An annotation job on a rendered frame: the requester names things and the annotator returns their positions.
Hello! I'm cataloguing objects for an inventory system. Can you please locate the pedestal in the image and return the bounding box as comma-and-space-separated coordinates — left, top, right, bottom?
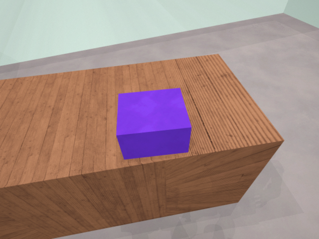
0, 54, 284, 239

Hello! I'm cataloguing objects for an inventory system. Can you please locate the carton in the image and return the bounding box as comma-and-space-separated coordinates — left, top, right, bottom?
116, 88, 191, 160

